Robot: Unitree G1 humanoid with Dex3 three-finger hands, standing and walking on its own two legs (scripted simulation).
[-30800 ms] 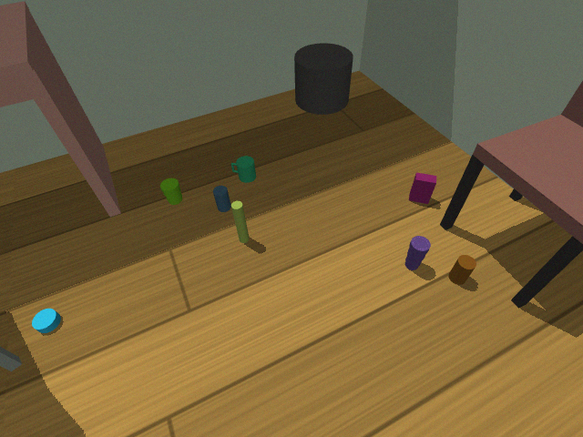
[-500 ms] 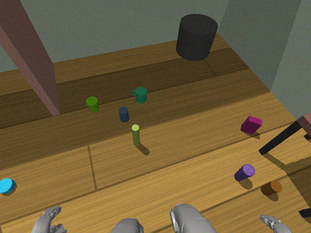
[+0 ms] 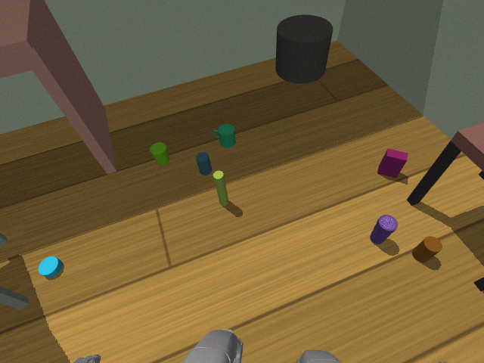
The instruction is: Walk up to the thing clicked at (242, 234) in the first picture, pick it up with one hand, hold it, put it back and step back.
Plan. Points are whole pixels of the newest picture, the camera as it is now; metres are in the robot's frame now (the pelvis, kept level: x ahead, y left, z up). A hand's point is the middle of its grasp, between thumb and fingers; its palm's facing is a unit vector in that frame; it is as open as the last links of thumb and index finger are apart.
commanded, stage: step back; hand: left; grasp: from the side
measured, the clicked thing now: (221, 189) +0.85 +0.18 -0.65
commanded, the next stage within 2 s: stand in 1.58 s
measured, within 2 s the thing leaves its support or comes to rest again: neither
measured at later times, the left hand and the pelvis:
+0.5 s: hand out of the picture -0.11 +0.24 -0.16, palm faces -0.02 -0.92 -0.39, open 7.3 cm; pelvis -0.18 -0.03 -0.01, yaw -2 degrees
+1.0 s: hand out of the picture -0.15 +0.23 -0.14, palm faces +0.06 -0.91 -0.41, open 7.4 cm; pelvis -0.21 -0.05 +0.00, yaw +2 degrees
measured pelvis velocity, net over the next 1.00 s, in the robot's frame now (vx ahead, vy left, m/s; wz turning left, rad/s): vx -0.21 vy -0.05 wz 0.04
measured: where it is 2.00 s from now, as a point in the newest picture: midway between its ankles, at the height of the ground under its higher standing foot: outside the picture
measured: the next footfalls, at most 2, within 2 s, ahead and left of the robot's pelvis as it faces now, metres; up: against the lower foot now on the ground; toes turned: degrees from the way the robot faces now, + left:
left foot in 0.10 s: -0.01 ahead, +0.12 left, +0.00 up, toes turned +1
right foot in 0.44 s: -0.14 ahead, -0.16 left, +0.00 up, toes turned +2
